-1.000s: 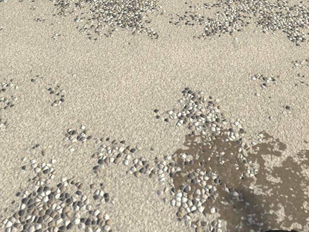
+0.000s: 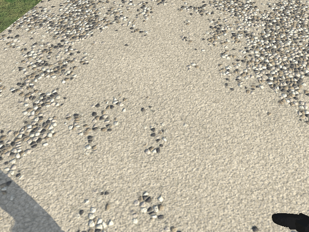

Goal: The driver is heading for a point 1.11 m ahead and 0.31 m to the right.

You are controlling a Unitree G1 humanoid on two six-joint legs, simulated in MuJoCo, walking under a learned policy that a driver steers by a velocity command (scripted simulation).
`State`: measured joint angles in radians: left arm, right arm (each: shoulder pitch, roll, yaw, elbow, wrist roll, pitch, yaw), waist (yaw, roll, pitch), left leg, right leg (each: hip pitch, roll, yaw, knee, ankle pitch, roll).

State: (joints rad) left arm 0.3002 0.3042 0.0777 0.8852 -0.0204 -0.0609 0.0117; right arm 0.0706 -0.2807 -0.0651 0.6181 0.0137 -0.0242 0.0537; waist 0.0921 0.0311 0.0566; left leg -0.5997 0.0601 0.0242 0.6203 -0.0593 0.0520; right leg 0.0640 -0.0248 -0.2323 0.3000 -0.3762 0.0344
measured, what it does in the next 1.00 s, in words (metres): walks ahead, turning right: left foot, then right foot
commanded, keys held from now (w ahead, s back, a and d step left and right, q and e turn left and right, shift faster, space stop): q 0.10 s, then e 0.90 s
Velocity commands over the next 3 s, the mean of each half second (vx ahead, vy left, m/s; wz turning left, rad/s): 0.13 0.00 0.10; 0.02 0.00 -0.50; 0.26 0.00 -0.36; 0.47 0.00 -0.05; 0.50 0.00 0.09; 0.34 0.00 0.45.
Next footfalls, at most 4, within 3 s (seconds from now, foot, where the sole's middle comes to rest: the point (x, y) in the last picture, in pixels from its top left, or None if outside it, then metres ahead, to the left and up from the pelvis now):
0.04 left None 0.20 0.11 -0.77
0.52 right None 0.18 -0.12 -0.77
0.94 left None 0.25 0.11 -0.77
1.36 right None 0.18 -0.15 -0.77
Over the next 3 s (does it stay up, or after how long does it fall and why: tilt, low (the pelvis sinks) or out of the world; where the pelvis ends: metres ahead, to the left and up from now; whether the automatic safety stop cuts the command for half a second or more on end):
stays up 0.93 -0.39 0.00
